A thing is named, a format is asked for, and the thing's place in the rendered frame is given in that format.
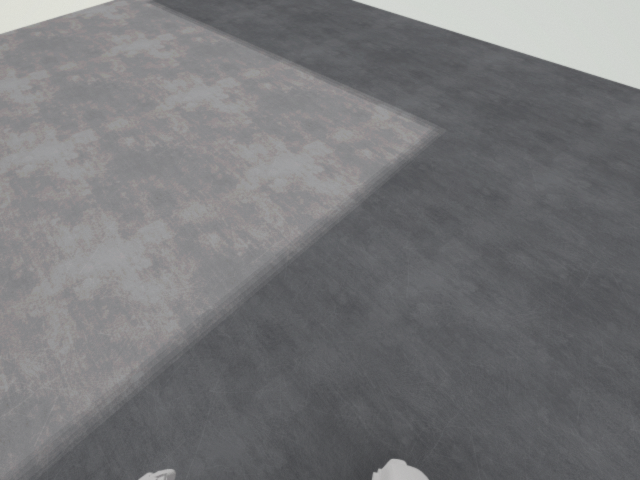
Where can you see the robot right shin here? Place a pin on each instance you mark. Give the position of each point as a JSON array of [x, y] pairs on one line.
[[398, 461]]

